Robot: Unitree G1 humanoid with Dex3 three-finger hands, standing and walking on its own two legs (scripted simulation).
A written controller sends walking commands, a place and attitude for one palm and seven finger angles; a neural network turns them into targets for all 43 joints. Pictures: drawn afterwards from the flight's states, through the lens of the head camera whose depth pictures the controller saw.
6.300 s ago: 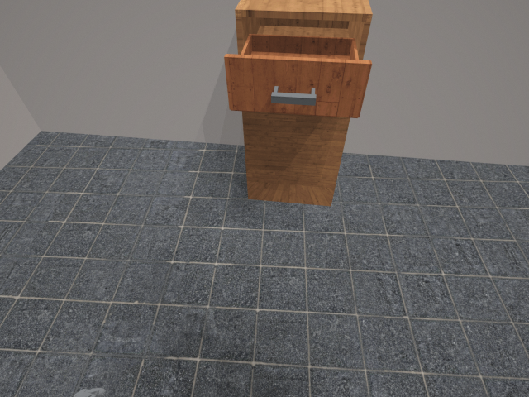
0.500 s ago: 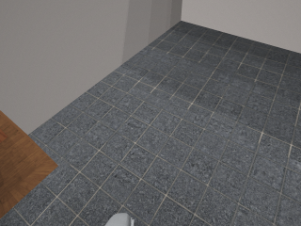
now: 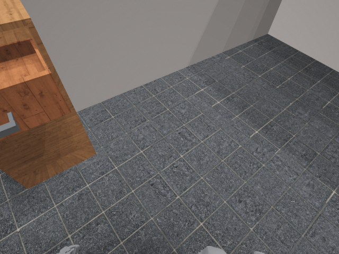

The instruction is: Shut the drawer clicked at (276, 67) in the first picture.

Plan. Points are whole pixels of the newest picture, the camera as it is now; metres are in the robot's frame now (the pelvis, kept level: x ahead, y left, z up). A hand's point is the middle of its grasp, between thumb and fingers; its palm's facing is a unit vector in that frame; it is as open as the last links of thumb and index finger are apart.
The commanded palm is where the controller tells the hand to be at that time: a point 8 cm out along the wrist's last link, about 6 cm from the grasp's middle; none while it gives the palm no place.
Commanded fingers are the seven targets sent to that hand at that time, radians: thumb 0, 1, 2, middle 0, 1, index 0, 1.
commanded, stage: turn to face it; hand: left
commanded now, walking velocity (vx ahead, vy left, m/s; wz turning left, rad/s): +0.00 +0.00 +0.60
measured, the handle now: out of the picture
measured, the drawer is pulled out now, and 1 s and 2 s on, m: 0.29 0.29 0.29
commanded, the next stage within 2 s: take the last steps up to it in 1.00 s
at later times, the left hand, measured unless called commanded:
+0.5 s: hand out of the picture -0.02 +0.17 -0.16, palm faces +0.34 -0.90 -0.26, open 7.4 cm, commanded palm none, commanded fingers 0.00 0.90 0.90 -0.20 -0.30 -0.20 -0.30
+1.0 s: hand out of the picture -0.08 +0.19 -0.16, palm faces +0.55 -0.79 -0.28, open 7.4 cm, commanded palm none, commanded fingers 0.00 0.90 0.90 -0.20 -0.30 -0.20 -0.30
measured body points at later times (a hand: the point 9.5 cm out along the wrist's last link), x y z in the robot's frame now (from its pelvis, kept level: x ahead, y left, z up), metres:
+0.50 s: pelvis -0.02 -0.04 +0.00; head +0.02 -0.04 +0.45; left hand -0.04 +0.22 -0.13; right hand +0.13 -0.27 -0.15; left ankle -0.07 +0.11 -0.69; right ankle +0.01 -0.14 -0.74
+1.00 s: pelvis -0.03 -0.03 -0.01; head +0.00 -0.03 +0.44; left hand -0.11 +0.23 -0.14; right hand +0.16 -0.18 -0.16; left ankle -0.07 +0.09 -0.74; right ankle +0.03 -0.12 -0.73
